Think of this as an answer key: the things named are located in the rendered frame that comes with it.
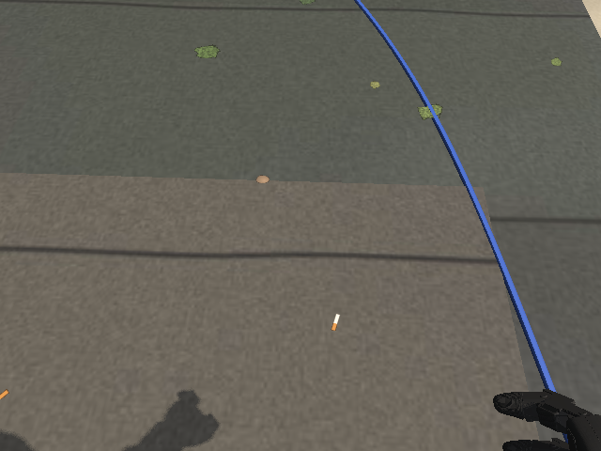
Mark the robot right hand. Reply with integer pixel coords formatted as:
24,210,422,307
493,389,601,451

